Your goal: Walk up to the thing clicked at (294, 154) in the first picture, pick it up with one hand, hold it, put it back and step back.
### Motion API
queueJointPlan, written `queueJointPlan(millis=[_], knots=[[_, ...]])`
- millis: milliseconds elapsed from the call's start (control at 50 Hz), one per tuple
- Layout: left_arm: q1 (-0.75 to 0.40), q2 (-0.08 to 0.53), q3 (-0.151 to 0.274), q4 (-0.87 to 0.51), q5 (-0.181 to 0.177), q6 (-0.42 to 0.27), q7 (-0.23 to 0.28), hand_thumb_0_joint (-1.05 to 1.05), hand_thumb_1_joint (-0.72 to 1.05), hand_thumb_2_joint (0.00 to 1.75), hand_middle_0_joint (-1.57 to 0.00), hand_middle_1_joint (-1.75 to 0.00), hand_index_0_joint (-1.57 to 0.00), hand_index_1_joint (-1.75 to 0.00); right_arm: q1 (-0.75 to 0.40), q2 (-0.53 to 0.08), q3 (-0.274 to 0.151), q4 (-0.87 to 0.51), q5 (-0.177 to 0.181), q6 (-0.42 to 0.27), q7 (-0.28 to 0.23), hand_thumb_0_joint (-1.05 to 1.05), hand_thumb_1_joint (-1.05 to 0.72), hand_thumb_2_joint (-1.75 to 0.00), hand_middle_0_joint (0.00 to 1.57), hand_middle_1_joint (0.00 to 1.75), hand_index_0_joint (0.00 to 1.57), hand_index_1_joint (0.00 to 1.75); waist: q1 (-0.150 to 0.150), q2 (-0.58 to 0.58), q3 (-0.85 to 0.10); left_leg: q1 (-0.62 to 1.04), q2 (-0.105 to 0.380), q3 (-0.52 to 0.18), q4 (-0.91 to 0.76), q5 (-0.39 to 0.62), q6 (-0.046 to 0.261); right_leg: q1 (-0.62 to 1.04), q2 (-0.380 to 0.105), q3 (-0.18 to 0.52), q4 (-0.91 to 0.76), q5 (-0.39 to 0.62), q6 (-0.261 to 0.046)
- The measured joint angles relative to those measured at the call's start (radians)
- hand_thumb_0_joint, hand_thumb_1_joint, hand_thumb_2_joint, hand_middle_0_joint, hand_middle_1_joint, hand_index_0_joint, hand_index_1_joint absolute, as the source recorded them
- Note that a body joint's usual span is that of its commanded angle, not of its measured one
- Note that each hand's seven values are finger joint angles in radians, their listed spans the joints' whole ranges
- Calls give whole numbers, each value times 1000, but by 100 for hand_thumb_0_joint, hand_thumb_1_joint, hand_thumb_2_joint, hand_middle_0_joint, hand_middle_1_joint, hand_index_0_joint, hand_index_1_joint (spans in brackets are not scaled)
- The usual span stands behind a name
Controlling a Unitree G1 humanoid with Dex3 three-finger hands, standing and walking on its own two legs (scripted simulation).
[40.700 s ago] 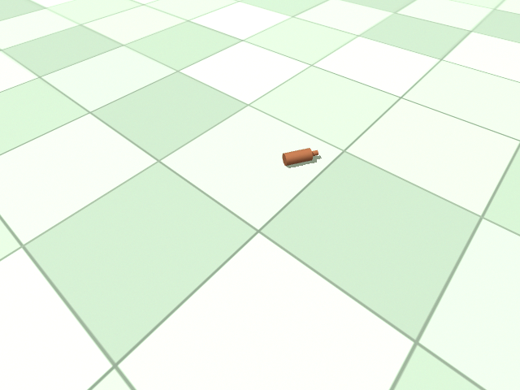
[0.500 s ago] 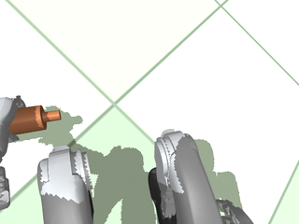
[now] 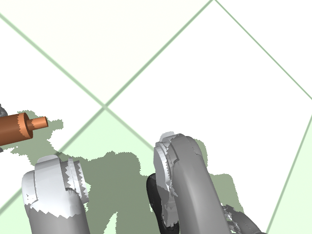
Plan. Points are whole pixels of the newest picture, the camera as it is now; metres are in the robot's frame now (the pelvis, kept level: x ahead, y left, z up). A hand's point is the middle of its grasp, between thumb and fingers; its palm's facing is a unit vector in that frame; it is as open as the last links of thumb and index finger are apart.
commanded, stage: rest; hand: left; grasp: from above
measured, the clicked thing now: (3, 130) +0.40 +0.31 -0.24
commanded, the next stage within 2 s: open in 0.56 s
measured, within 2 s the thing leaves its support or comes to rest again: rests again in 0.88 s
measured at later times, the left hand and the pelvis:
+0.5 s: hand out of the picture +0.39 +0.33 -0.23, palm faces -0.42 -0.15 -0.89, open 9.9 cm; pelvis +0.00 +0.01 +0.00, yaw -2 degrees
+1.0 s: hand out of the picture +0.39 +0.33 -0.23, palm faces -0.41 -0.15 -0.90, open 11.0 cm; pelvis -0.01 +0.01 +0.00, yaw -3 degrees
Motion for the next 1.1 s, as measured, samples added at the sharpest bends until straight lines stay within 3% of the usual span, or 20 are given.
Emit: queueJointPlan(millis=[460, 620, 740, 820, 980, 1100], knots=[[-8, 35, -26, 72, -5, 12, 74, -1, 0, 48, -72, -49, -76, -49, -23, -6, 62, 3, -39, -67, 48, 0, -89, -89, 20, 30, 20, 29, -24, -18, 24, 10, 3, -24, 29, -14, 17, 30, 11, -19, -3, -4, 6], [-30, 43, -65, 108, -23, 14, 89, -1, -1, 48, -73, -48, -76, -48, -26, -12, 76, 5, -38, -88, 61, 0, -90, -89, 20, 30, 20, 29, -24, -20, 26, 12, 8, -26, 30, -16, 26, 37, 16, -23, -12, -2, 8], [-33, 61, -49, 126, -11, 12, 96, -1, -2, 49, -73, -49, -77, -49, -27, -21, 86, -14, -40, -104, 70, 0, -90, -89, 20, 30, 20, 29, -34, -23, 36, 19, 8, -31, 31, -14, 29, 49, 17, -28, -16, 1, 7], [-35, 57, -73, 130, -21, 16, 98, -2, -1, 54, -68, -53, -71, -54, -26, -25, 88, -10, -40, -110, 73, 0, -89, -89, 20, 30, 20, 30, -31, -25, 36, 20, 9, -33, 30, -12, 30, 50, 18, -30, -21, 5, 5], [-38, 67, -81, 117, -30, 22, 107, -1, -7, 67, -53, -65, -54, -65, -24, -31, 91, -11, -39, -127, 84, 0, -89, -89, 20, 30, 20, 30, -31, -33, 43, 21, 7, -35, 27, -8, 31, 55, 17, -33, -25, 7, 3], [-41, 82, -55, 114, -35, 28, 96, 0, -17, 77, -41, -74, -40, -74, -26, -33, 92, -16, -40, -135, 91, 0, -89, -89, 20, 30, 20, 30, -36, -33, 51, 22, 5, -40, 28, -10, 30, 59, 15, -37, -27, 5, 5]])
